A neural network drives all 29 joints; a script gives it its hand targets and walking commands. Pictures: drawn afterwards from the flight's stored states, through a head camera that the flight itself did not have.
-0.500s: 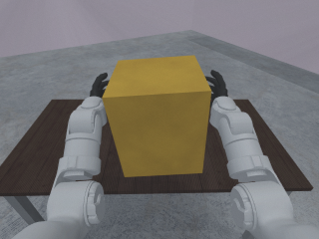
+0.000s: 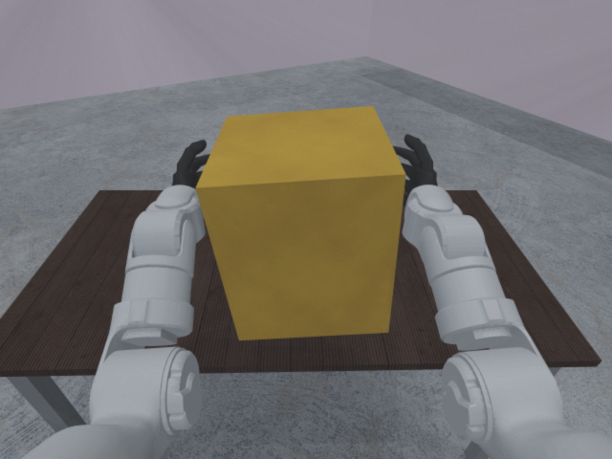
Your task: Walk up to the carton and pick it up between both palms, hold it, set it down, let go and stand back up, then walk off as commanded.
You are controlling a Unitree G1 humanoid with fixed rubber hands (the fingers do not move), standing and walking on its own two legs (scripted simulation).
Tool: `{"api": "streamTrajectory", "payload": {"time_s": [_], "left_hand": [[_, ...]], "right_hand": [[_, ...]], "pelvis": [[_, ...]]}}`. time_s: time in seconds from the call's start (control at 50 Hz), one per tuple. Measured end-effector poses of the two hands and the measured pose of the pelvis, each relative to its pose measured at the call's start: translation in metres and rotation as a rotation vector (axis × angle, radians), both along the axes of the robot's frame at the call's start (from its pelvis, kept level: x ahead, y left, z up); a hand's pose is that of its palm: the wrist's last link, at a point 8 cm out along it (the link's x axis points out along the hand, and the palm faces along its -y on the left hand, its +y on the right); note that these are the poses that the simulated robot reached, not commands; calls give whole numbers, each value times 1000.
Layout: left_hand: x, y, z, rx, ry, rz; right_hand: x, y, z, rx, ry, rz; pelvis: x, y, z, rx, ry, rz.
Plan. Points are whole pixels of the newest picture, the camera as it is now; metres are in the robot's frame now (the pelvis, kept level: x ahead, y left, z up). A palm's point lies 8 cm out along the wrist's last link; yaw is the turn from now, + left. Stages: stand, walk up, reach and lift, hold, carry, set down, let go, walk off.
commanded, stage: hold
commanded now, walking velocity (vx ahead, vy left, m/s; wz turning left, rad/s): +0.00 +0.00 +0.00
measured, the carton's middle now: (306, 222) +0.38 +0.00 +0.16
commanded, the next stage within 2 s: none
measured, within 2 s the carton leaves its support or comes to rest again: neither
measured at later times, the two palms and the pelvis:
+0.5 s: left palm (188, 197) +0.38 +0.16 +0.21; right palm (420, 193) +0.37 -0.14 +0.22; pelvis +0.00 +0.00 +0.00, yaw +0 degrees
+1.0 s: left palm (188, 197) +0.38 +0.16 +0.21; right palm (420, 192) +0.37 -0.14 +0.22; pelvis +0.00 +0.00 +0.00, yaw +0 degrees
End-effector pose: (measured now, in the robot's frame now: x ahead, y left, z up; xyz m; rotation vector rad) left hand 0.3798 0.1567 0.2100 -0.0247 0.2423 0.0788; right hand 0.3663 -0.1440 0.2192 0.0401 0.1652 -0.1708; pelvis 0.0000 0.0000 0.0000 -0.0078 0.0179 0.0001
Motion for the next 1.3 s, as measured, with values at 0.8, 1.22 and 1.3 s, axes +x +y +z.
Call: {"api": "streamTrajectory", "payload": {"time_s": [0.8,1.22,1.3], "left_hand": [[0,0,-1,0,2,0],[0,0,0,1,0,1],[-1,0,0,1,-1,1]], "right_hand": [[0,0,1,0,-2,1],[0,0,2,1,-5,1],[0,0,2,1,-6,2]], "pelvis": [[0,-1,0,0,0,1],[0,-1,0,0,0,1],[0,-1,0,0,0,2]]}}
